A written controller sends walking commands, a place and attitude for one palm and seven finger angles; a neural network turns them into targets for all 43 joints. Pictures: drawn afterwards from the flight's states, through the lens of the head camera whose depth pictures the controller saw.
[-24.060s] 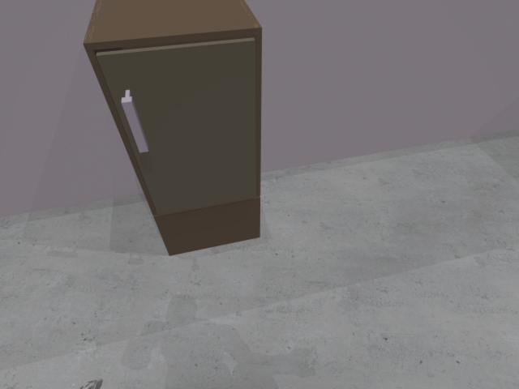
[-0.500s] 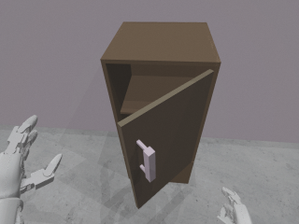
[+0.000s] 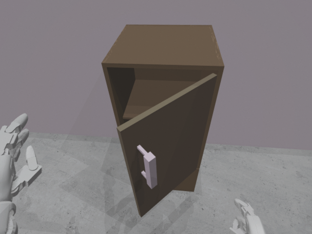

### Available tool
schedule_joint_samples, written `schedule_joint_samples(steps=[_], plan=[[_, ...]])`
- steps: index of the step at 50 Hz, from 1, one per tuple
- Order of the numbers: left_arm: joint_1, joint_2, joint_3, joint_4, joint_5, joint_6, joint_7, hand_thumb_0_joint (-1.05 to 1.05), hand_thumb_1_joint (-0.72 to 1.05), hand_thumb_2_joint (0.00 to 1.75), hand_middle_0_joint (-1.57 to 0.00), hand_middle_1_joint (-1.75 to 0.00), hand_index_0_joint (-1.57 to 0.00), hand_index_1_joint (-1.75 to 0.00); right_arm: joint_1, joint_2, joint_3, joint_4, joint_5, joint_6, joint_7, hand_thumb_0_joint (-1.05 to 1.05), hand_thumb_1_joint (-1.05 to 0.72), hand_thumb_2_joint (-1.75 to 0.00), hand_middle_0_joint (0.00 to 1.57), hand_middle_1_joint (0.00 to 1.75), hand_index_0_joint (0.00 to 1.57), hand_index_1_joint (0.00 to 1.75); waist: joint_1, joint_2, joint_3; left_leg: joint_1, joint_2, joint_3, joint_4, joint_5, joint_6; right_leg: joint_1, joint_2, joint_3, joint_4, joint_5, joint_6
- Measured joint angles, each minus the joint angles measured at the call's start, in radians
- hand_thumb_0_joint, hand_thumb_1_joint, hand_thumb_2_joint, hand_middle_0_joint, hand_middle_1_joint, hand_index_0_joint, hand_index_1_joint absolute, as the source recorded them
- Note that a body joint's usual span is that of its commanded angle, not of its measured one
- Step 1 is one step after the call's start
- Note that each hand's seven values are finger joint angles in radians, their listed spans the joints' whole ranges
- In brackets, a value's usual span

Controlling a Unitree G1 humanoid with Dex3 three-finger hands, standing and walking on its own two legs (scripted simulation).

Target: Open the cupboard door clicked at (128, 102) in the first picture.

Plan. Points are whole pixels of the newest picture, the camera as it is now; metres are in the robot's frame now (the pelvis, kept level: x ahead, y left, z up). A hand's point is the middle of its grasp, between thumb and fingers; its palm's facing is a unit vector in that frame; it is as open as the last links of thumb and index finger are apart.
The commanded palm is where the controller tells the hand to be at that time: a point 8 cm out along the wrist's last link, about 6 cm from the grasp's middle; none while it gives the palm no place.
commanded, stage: step back with the hand held close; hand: left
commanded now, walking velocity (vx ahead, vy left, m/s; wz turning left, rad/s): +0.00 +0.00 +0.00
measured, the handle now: (146, 166) +0.32 +0.08 -0.03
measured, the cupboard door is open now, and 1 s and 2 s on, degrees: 46 46 46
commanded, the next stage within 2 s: stop stepping back and stand still in 1.34 s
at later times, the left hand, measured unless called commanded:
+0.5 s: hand (32, 176) +0.17 +0.27 +0.15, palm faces +0.34 -0.79 -0.51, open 7.4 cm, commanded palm +0.11 +0.31 +0.17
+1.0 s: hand out of the picture +0.07 +0.29 +0.16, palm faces +0.50 -0.76 -0.42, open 7.4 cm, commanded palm +0.01 +0.33 +0.17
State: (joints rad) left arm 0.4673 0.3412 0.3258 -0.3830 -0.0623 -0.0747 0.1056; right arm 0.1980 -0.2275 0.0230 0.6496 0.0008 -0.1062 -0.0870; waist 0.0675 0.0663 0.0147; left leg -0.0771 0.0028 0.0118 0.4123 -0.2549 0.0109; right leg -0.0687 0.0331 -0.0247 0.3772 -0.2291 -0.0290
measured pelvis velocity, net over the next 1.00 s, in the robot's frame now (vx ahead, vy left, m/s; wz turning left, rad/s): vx -0.12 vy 0.02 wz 0.04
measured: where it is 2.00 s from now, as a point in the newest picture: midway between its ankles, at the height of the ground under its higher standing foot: outside the picture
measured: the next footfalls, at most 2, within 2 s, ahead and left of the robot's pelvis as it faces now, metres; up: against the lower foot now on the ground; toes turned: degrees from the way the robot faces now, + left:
right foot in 1.38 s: -0.29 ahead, -0.09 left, +0.00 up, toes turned -4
left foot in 1.52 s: -0.08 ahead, +0.09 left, +0.00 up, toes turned -4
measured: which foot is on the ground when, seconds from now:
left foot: down 0.00-1.00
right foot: down 0.00-1.00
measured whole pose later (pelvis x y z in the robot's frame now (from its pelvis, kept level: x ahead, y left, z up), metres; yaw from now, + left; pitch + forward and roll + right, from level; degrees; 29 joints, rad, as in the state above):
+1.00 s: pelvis -0.12 +0.02 -0.02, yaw +2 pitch -1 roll -1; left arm 0.52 0.37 0.42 -0.53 -0.01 -0.21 0.17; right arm 0.22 -0.21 -0.01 0.62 -0.01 -0.06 -0.08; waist 0.00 0.00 0.03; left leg -0.45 -0.02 0.01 0.72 -0.36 0.01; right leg -0.39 0.04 0.03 0.58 -0.18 0.00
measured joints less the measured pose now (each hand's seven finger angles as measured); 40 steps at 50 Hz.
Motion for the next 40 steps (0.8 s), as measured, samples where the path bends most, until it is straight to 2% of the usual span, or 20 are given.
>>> schedule_joint_samples(steps=[7, 13, 19, 25, 37, 40], plan=[[-0.010, -0.003, 0.009, 0.009, 0.000, -0.010, -0.002, 0.02, 0.89, 0.90, -0.21, -0.30, -0.21, -0.30, -0.004, -0.001, -0.003, 0.002, 0.002, 0.000, 0.002, 0.01, -0.91, -0.90, 0.20, 0.30, 0.20, 0.30, -0.002, 0.007, 0.000, -0.005, 0.009, -0.002, -0.001, 0.006, -0.006, -0.001, 0.009, -0.002, -0.011, 0.011, -0.006], [0.020, 0.021, 0.063, 0.006, 0.011, -0.072, 0.001, 0.02, 0.89, 0.90, -0.21, -0.30, -0.21, -0.30, -0.029, -0.015, -0.013, -0.031, 0.002, 0.044, 0.009, 0.01, -0.90, -0.90, 0.20, 0.30, 0.20, 0.30, -0.038, 0.015, -0.014, -0.084, 0.020, 0.003, 0.021, 0.012, -0.005, -0.065, 0.020, 0.003, -0.028, 0.042, -0.005], [0.073, 0.040, 0.041, -0.019, 0.013, -0.069, 0.001, 0.02, 0.89, 0.90, -0.21, -0.30, -0.21, -0.30, -0.035, -0.031, -0.039, -0.055, 0.010, 0.087, -0.003, 0.01, -0.91, -0.90, 0.20, 0.30, 0.20, 0.30, -0.061, 0.001, -0.008, -0.123, 0.007, 0.022, 0.010, 0.036, 0.006, -0.121, 0.006, 0.021, -0.011, 0.056, 0.008], [0.095, 0.076, 0.061, -0.063, 0.012, -0.071, 0.016, 0.02, 0.89, 0.90, -0.22, -0.30, -0.21, -0.30, -0.027, -0.022, -0.048, -0.072, 0.016, 0.112, -0.011, 0.01, -0.91, -0.90, 0.20, 0.30, 0.20, 0.30, -0.069, -0.029, 0.003, -0.160, -0.001, 0.032, 0.031, 0.049, 0.016, -0.164, -0.004, 0.028, 0.020, 0.067, 0.018], [0.089, 0.070, 0.093, -0.114, 0.051, -0.105, 0.048, 0.02, 0.89, 0.90, -0.22, -0.30, -0.21, -0.30, 0.003, 0.003, -0.025, -0.105, 0.000, 0.080, -0.011, 0.01, -0.91, -0.90, 0.20, 0.30, 0.20, 0.30, -0.065, -0.058, 0.016, -0.254, -0.019, 0.031, 0.125, 0.063, 0.044, -0.253, -0.021, 0.028, 0.114, 0.079, 0.038], [0.073, 0.060, 0.099, -0.122, 0.070, -0.107, 0.057, 0.02, 0.89, 0.90, -0.22, -0.30, -0.21, -0.30, 0.019, 0.014, -0.022, -0.104, -0.016, 0.064, -0.016, 0.01, -0.90, -0.90, 0.20, 0.30, 0.20, 0.30, -0.071, -0.062, 0.020, -0.283, -0.027, 0.017, 0.166, 0.055, 0.048, -0.273, -0.006, 0.054, 0.174, 0.045, 0.040]])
